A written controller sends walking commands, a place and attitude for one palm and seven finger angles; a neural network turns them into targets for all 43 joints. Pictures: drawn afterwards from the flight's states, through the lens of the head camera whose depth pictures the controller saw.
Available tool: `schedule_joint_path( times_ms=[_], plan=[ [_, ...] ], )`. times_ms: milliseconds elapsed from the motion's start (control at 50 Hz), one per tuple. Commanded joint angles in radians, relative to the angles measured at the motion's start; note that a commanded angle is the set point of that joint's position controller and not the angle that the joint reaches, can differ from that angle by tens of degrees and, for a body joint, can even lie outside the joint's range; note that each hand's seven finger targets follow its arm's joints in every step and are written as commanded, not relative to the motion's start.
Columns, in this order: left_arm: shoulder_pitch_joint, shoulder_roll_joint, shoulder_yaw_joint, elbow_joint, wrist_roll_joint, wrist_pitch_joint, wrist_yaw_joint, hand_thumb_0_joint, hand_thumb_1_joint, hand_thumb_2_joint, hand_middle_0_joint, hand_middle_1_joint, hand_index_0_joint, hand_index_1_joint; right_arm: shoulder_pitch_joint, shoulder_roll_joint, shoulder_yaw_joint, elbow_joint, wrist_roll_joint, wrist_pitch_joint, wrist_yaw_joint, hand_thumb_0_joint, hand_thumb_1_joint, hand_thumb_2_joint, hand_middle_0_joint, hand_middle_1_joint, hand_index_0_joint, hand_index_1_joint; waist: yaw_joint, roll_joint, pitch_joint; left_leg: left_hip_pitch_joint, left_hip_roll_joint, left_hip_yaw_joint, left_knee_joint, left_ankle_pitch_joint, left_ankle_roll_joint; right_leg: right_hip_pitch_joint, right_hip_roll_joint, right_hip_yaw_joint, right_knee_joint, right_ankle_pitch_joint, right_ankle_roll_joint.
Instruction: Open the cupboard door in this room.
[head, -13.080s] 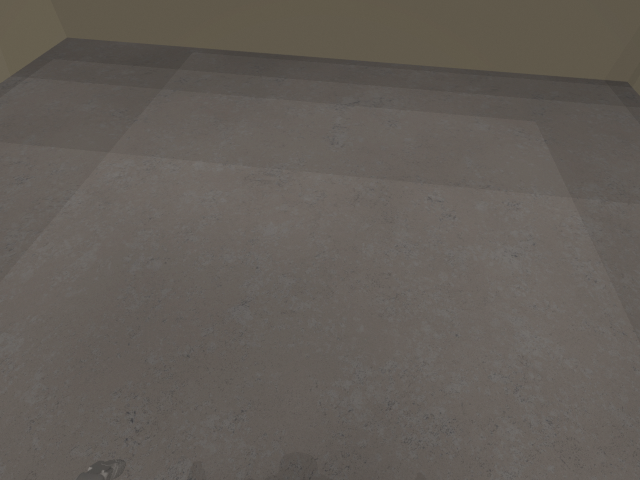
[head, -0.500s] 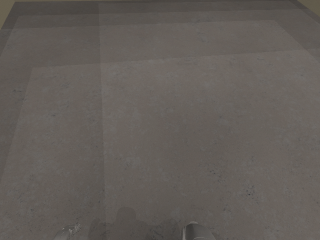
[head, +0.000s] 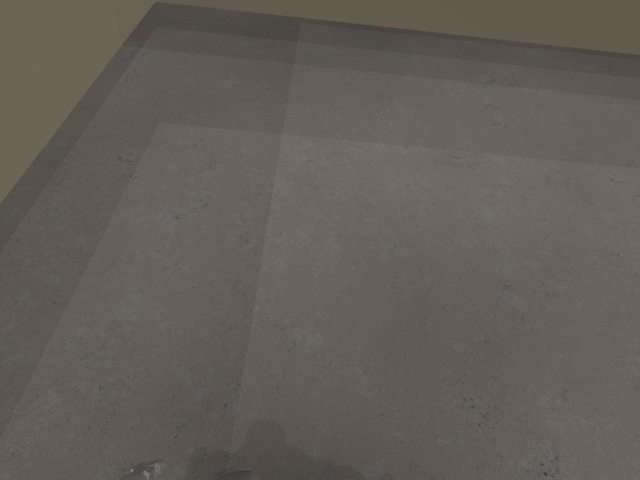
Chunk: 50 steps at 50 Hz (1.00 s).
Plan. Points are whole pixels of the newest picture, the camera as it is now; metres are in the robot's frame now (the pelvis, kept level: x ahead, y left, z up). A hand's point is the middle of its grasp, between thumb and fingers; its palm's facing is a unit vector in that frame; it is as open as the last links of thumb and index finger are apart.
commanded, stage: turn to face it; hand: left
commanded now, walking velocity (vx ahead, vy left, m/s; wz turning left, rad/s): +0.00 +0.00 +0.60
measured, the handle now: out of the picture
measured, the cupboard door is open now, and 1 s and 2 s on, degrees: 0 0 0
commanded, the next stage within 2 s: none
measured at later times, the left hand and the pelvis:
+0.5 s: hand out of the picture +0.05 +0.21 -0.13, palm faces +0.28 -0.93 -0.26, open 7.4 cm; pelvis -0.01 -0.02 +0.02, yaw +16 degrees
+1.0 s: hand out of the picture -0.10 +0.12 -0.14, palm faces +0.59 -0.77 -0.26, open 7.4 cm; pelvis -0.02 -0.07 +0.02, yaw +37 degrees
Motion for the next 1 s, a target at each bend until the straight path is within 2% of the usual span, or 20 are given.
schedule_joint_path(
  times_ms=[0, 20, 60, 100, 180, 260, 400, 480, 520, 540, 560, 580, 600, 640, 660, 720, 800, 860, 940, 980],
  plan=[
    [-0.075, 0.06, 0.019, -0.147, 0.004, 0.003, 0.006, 0.0, 0.9, 0.9, -0.2, -0.3, -0.2, -0.3, 0.198, -0.281, -0.061, -0.025, -0.009, -0.02, -0.029, 0.0, -0.9, -0.9, 0.2, 0.3, 0.2, 0.3, -0.071, 0.341, -0.144, 0.235, 0.371, -0.594, -0.438, 0.41, 0.171, -0.347, 0.06, 0.261, 0.48, -0.216, 0.016],
    [-0.075, 0.067, 0.026, -0.137, 0.004, -0.003, 0.0, 0.0, 0.9, 0.9, -0.2, -0.3, -0.2, -0.3, 0.133, -0.253, -0.053, -0.045, -0.009, -0.021, -0.034, 0.0, -0.9, -0.9, 0.2, 0.3, 0.2, 0.3, -0.052, 0.29, -0.137, 0.225, 0.319, -0.546, -0.428, 0.329, 0.159, -0.37, 0.06, 0.287, 0.52, -0.128, 0.018],
    [-0.016, 0.088, 0.035, -0.096, 0.007, -0.006, -0.012, 0.0, 0.9, 0.9, -0.2, -0.3, -0.2, -0.3, 0.026, -0.201, -0.031, -0.081, -0.009, -0.03, -0.037, 0.0, -0.9, -0.9, 0.2, 0.3, 0.2, 0.3, 0.0, 0.179, -0.116, 0.209, 0.21, -0.392, -0.419, 0.333, 0.118, -0.336, 0.057, 0.291, 0.513, 0.032, 0.03],
    [0.026, 0.103, 0.036, -0.075, 0.004, -0.005, -0.016, 0.0, 0.9, 0.9, -0.2, -0.3, -0.2, -0.3, 0.008, -0.198, -0.027, -0.092, -0.001, -0.038, -0.038, 0.0, -0.9, -0.9, 0.2, 0.3, 0.2, 0.3, 0.011, 0.155, -0.147, 0.247, 0.179, -0.339, -0.422, 0.399, 0.12, -0.308, 0.059, 0.291, 0.477, 0.074, 0.04],
    [0.019, 0.113, 0.032, -0.085, 0.001, -0.004, -0.009, 0.0, 0.9, 0.9, -0.2, -0.3, -0.2, -0.3, 0.045, -0.214, -0.035, -0.081, 0.002, -0.036, -0.034, 0.0, -0.9, -0.9, 0.2, 0.3, 0.2, 0.3, -0.004, 0.134, -0.172, 0.327, 0.17, -0.359, -0.408, 0.493, 0.151, -0.303, 0.073, 0.299, 0.406, 0.064, 0.058],
    [-0.009, 0.121, 0.031, -0.1, -0.001, -0.003, -0.007, 0.0, 0.9, 0.9, -0.2, -0.3, -0.2, -0.3, 0.05, -0.226, -0.04, -0.081, 0.001, -0.026, -0.029, 0.0, -0.9, -0.9, 0.2, 0.3, 0.2, 0.3, -0.017, 0.167, -0.131, 0.291, 0.153, -0.413, -0.426, 0.404, 0.16, -0.278, 0.084, 0.302, 0.337, 0.046, 0.062],
    [-0.046, 0.118, 0.024, -0.132, -0.005, -0.006, -0.002, 0.0, 0.9, 0.9, -0.2, -0.3, -0.2, -0.3, 0.045, -0.244, -0.055, -0.085, -0.006, -0.008, -0.023, 0.0, -0.9, -0.9, 0.2, 0.3, 0.2, 0.3, -0.034, 0.2, -0.124, 0.233, 0.137, -0.548, -0.422, 0.275, 0.183, -0.2, 0.124, 0.313, 0.169, -0.024, 0.039],
    [0.034, 0.106, 0.022, -0.13, -0.013, -0.009, 0.003, 0.0, 0.9, 0.9, -0.2, -0.3, -0.2, -0.3, -0.004, -0.246, -0.064, -0.108, -0.009, 0.004, -0.021, 0.0, -0.9, -0.9, 0.2, 0.3, 0.2, 0.3, -0.002, 0.217, -0.149, 0.138, 0.1, -0.589, -0.401, 0.251, 0.165, -0.035, 0.165, 0.303, -0.023, -0.017, 0.014],
    [0.123, 0.122, 0.027, -0.115, -0.014, -0.017, 0.005, 0.0, 0.9, 0.9, -0.2, -0.3, -0.2, -0.3, -0.038, -0.232, -0.066, -0.123, -0.004, 0.009, -0.017, 0.0, -0.9, -0.9, 0.2, 0.3, 0.2, 0.3, 0.041, 0.188, -0.16, 0.023, 0.047, -0.557, -0.358, 0.182, 0.115, 0.149, 0.171, 0.281, -0.245, 0.105, 0.002],
    [0.169, 0.167, 0.039, -0.109, -0.007, -0.023, 0.01, 0.0, 0.9, 0.9, -0.2, -0.3, -0.2, -0.3, -0.04, -0.19, -0.063, -0.132, 0.004, 0.013, -0.013, 0.0, -0.9, -0.9, 0.2, 0.3, 0.2, 0.3, 0.063, 0.078, -0.154, -0.136, -0.023, -0.49, -0.252, 0.036, 0.057, 0.3, 0.077, 0.359, -0.409, 0.093, -0.031],
    [0.158, 0.262, 0.056, -0.132, 0.013, -0.032, 0.017, 0.0, 0.9, 0.9, -0.2, -0.3, -0.2, -0.3, -0.019, -0.119, -0.051, -0.153, 0.009, 0.012, -0.012, 0.0, -0.9, -0.9, 0.2, 0.3, 0.2, 0.3, 0.064, -0.245, -0.124, -0.333, -0.168, -0.263, 0.037, -0.158, -0.035, 0.336, -0.23, 0.715, -0.561, -0.101, -0.142],
    [0.072, 0.266, 0.036, -0.164, 0.001, -0.02, 0.016, 0.0, 0.9, 0.9, -0.2, -0.3, -0.2, -0.3, -0.045, -0.168, -0.059, -0.155, -0.009, 0.013, -0.012, 0.0, -0.9, -0.9, 0.2, 0.3, 0.2, 0.3, 0.044, -0.187, -0.058, -0.27, -0.141, -0.234, 0.241, -0.2, -0.035, 0.095, -0.322, 0.695, -0.574, -0.071, -0.19],
    [0.017, 0.234, 0.047, -0.18, -0.001, -0.026, 0.021, 0.0, 0.9, 0.9, -0.2, -0.3, -0.2, -0.3, -0.038, -0.173, -0.065, -0.147, -0.01, 0.027, -0.009, 0.0, -0.9, -0.9, 0.2, 0.3, 0.2, 0.3, 0.015, -0.208, -0.046, -0.23, -0.114, -0.241, 0.352, -0.175, -0.03, 0.004, -0.284, 0.69, -0.581, -0.088, -0.186],
    [-0.063, 0.159, 0.02, -0.183, -0.003, -0.035, 0.01, 0.0, 0.9, 0.9, -0.2, -0.3, -0.2, -0.3, -0.006, -0.164, -0.06, -0.094, -0.014, 0.039, 0.006, 0.0, -0.9, -0.9, 0.2, 0.3, 0.2, 0.3, -0.033, -0.1, 0.039, -0.204, -0.073, -0.202, 0.486, -0.036, -0.044, -0.058, -0.146, 0.458, -0.518, 0.084, -0.145],
    [-0.058, 0.138, 0.012, -0.181, -0.003, -0.041, 0.007, 0.0, 0.9, 0.9, -0.2, -0.3, -0.2, -0.3, 0.025, -0.147, -0.054, -0.078, -0.012, 0.039, 0.009, 0.0, -0.9, -0.9, 0.2, 0.3, 0.2, 0.3, -0.039, -0.103, 0.024, -0.211, -0.071, -0.183, 0.51, 0.008, -0.056, -0.011, -0.106, 0.37, -0.48, 0.204, -0.129],
    [0.035, 0.134, 0.012, -0.152, -0.002, -0.049, 0.009, 0.0, 0.9, 0.9, -0.2, -0.3, -0.2, -0.3, 0.01, -0.141, -0.045, -0.072, -0.007, 0.036, 0.009, 0.0, -0.9, -0.9, 0.2, 0.3, 0.2, 0.3, 0.0, -0.128, -0.037, -0.227, -0.053, -0.158, 0.492, 0.03, -0.081, 0.132, -0.11, 0.302, -0.427, 0.388, -0.137],
    [0.128, 0.158, 0.017, -0.112, 0.002, -0.046, 0.009, 0.0, 0.9, 0.9, -0.2, -0.3, -0.2, -0.3, -0.075, -0.142, -0.036, -0.083, -0.005, 0.039, 0.007, 0.0, -0.9, -0.9, 0.2, 0.3, 0.2, 0.3, 0.047, -0.134, -0.048, -0.227, -0.032, -0.135, 0.394, -0.033, -0.093, 0.216, -0.156, 0.294, -0.407, 0.473, -0.163],
    [0.166, 0.185, 0.023, -0.096, 0.008, -0.044, 0.009, 0.0, 0.9, 0.9, -0.2, -0.3, -0.2, -0.3, -0.117, -0.132, -0.023, -0.085, 0.0, 0.033, 0.005, 0.0, -0.9, -0.9, 0.2, 0.3, 0.2, 0.3, 0.066, -0.15, -0.085, -0.189, -0.029, -0.103, 0.267, -0.094, -0.092, 0.285, -0.179, 0.263, -0.367, 0.622, -0.18],
    [0.176, 0.221, 0.034, -0.078, 0.013, -0.035, 0.006, 0.0, 0.9, 0.9, -0.2, -0.3, -0.2, -0.3, -0.145, -0.119, -0.007, -0.095, 0.009, 0.02, 0.003, 0.0, -0.9, -0.9, 0.2, 0.3, 0.2, 0.3, 0.081, -0.193, -0.111, -0.078, -0.041, -0.042, 0.057, -0.128, -0.069, 0.294, -0.198, 0.218, -0.311, 0.717, -0.186],
    [0.154, 0.231, 0.042, -0.075, 0.012, -0.03, 0.004, 0.0, 0.9, 0.9, -0.2, -0.3, -0.2, -0.3, -0.115, -0.125, -0.006, -0.094, 0.01, 0.013, 0.001, 0.0, -0.9, -0.9, 0.2, 0.3, 0.2, 0.3, 0.064, -0.204, -0.126, -0.007, -0.043, -0.019, -0.052, -0.092, -0.055, 0.276, -0.206, 0.189, -0.271, 0.706, -0.169]
  ],
)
